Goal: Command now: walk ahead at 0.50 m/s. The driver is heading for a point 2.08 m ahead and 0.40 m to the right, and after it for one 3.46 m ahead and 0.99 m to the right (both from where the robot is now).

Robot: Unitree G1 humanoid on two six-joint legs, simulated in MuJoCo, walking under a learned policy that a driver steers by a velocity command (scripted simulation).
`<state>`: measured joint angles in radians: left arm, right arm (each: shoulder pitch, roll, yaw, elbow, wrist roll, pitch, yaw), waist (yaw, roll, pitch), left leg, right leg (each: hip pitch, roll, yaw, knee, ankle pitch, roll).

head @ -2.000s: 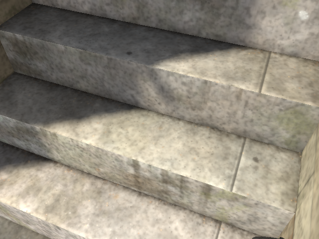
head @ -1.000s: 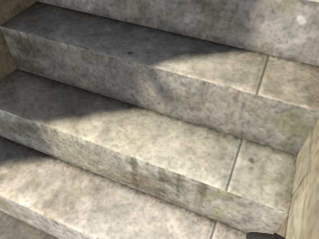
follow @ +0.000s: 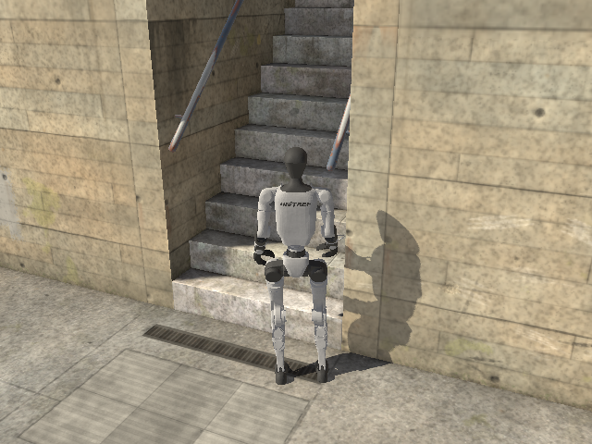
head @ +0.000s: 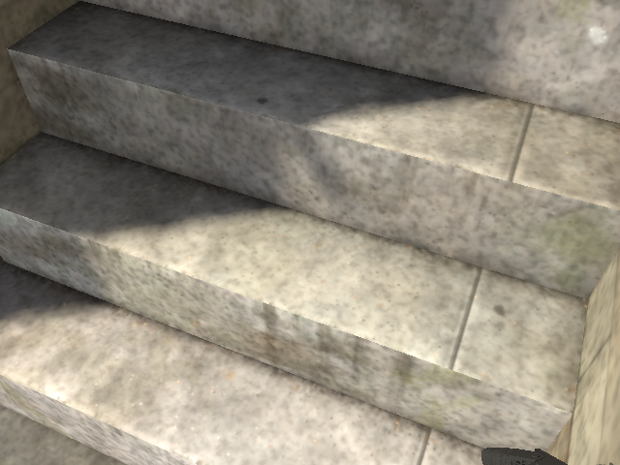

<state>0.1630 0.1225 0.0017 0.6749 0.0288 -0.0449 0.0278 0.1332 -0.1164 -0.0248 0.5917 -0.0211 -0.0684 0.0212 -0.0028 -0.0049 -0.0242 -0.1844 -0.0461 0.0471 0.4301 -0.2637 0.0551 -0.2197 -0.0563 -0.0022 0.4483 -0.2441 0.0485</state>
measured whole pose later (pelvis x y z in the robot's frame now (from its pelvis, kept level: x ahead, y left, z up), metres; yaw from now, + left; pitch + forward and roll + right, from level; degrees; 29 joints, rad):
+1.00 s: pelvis +0.00 -0.01 +0.00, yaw +0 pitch +1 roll +0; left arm 0.16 0.12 0.00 0.67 0.03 -0.05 0.03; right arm 0.12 -0.11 -0.02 0.59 -0.02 -0.06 0.02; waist 0.00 0.00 -0.02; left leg -0.19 -0.03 0.04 0.44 -0.26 0.04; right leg -0.21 -0.04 -0.01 0.43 -0.23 0.04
